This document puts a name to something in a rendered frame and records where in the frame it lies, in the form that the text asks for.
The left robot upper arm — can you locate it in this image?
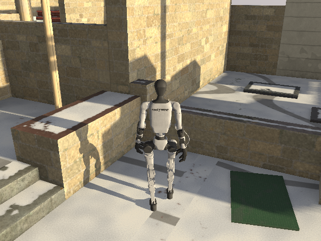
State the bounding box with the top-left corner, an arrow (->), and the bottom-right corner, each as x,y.
138,101 -> 150,129

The left robot hand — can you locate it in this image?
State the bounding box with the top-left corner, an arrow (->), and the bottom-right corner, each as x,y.
135,142 -> 144,154

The robot left forearm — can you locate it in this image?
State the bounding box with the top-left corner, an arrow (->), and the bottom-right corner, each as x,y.
135,122 -> 144,144

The right robot hand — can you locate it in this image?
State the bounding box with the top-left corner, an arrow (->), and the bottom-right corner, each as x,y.
176,148 -> 187,162

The robot left thigh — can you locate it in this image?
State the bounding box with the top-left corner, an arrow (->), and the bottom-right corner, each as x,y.
143,141 -> 155,179

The robot right forearm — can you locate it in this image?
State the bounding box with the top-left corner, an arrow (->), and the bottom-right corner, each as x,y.
177,123 -> 187,149

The robot right shin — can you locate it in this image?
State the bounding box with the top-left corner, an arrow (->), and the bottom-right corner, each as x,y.
167,161 -> 175,192

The right robot upper arm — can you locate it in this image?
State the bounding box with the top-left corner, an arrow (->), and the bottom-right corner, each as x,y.
171,101 -> 182,130

